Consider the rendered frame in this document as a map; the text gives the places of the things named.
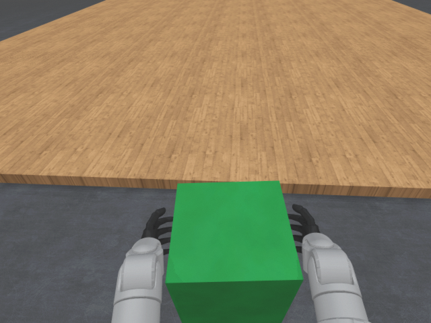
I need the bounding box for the left robot forearm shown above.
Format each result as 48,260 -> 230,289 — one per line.
111,238 -> 164,323

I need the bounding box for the right robot forearm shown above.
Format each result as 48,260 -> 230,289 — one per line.
302,233 -> 371,323

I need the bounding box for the carton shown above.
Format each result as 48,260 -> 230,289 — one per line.
165,180 -> 304,323

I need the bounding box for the robot right hand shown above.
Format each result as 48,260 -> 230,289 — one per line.
288,204 -> 320,253

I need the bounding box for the robot left hand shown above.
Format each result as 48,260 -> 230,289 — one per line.
141,207 -> 173,255

